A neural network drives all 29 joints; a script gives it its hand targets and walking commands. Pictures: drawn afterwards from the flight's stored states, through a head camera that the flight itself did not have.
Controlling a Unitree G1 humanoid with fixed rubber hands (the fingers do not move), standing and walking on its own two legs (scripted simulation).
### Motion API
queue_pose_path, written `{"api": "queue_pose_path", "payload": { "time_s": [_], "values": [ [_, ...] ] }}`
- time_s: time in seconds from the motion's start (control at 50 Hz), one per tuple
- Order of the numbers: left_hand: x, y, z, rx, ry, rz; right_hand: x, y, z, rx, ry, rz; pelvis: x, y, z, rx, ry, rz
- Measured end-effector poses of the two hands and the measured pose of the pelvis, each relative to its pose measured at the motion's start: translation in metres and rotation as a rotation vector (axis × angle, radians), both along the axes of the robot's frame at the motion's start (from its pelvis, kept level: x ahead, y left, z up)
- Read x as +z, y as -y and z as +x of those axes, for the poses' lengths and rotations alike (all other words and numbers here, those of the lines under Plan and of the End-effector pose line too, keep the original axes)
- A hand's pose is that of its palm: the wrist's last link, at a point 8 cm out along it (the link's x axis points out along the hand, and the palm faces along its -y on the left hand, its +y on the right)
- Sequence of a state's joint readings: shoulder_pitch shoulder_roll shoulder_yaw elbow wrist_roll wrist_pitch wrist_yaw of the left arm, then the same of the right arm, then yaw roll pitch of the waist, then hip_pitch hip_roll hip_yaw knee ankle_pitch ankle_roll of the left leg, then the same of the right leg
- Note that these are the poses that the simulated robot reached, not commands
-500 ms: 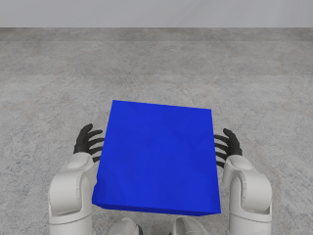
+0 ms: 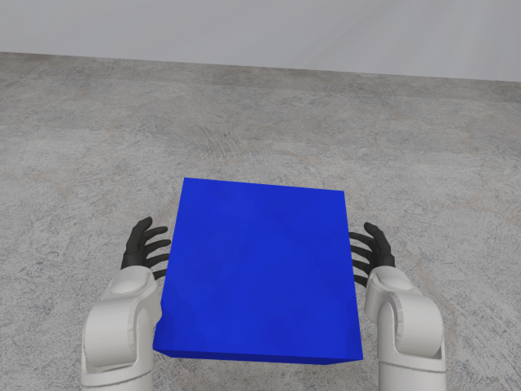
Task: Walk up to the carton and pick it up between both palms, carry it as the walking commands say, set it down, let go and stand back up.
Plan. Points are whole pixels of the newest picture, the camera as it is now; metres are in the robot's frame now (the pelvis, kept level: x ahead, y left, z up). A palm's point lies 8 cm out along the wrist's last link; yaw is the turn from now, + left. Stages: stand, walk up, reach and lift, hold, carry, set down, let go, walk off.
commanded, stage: carry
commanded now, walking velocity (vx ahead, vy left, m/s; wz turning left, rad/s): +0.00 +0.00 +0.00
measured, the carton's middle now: (257, 274) +0.30 +0.01 +0.02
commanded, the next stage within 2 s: none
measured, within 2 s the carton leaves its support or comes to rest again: neither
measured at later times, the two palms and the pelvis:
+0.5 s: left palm (149, 290) +0.24 +0.15 +0.08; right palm (393, 298) +0.23 -0.18 +0.07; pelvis -0.03 +0.00 +0.00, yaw -1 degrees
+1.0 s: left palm (152, 277) +0.25 +0.15 +0.09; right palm (395, 292) +0.24 -0.18 +0.08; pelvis -0.01 +0.00 +0.00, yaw -1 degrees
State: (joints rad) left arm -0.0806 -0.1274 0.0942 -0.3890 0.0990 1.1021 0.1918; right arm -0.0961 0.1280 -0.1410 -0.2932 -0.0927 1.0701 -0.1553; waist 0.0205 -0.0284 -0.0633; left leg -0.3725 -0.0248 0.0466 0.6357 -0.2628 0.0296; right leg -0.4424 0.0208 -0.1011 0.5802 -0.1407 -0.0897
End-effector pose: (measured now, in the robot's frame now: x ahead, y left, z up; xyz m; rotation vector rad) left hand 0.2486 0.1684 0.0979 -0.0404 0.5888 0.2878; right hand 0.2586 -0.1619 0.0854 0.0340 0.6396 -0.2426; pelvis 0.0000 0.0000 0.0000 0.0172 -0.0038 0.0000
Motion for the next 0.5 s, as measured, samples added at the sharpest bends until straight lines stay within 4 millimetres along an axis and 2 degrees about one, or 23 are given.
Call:
{"api": "queue_pose_path", "payload": {
  "time_s": [0.06,0.12,0.18,0.34,0.4,0.5],
  "values": [
    [0.019,0.003,0.0,-0.016,0.04,0.029,0.008,0.003,-0.006,-0.01,0.041,0.021,0.001,-0.001,-0.001,-0.001,-0.008,0.001],
    [0.023,0.007,0.001,-0.038,0.022,0.04,0.01,0.007,-0.012,-0.031,0.024,0.024,0.001,-0.002,-0.001,-0.005,-0.012,-0.001],
    [0.017,0.011,-0.001,-0.057,-0.015,0.036,0.008,0.011,-0.019,-0.048,-0.014,0.017,0.001,-0.001,-0.001,-0.006,-0.009,0.0],
    [-0.019,0.015,-0.009,-0.067,-0.12,0.002,-0.013,0.016,-0.029,-0.054,-0.122,-0.017,0.0,0.003,-0.01,-0.011,-0.011,0.006],
    [-0.023,0.015,-0.013,-0.058,-0.109,-0.012,-0.013,0.016,-0.03,-0.053,-0.11,-0.023,-0.001,0.004,-0.017,-0.012,-0.016,0.008],
    [-0.018,0.014,-0.013,-0.042,-0.066,-0.011,-0.011,0.014,-0.028,-0.045,-0.069,-0.014,-0.004,0.005,-0.025,-0.014,-0.024,0.012]
  ]
}}
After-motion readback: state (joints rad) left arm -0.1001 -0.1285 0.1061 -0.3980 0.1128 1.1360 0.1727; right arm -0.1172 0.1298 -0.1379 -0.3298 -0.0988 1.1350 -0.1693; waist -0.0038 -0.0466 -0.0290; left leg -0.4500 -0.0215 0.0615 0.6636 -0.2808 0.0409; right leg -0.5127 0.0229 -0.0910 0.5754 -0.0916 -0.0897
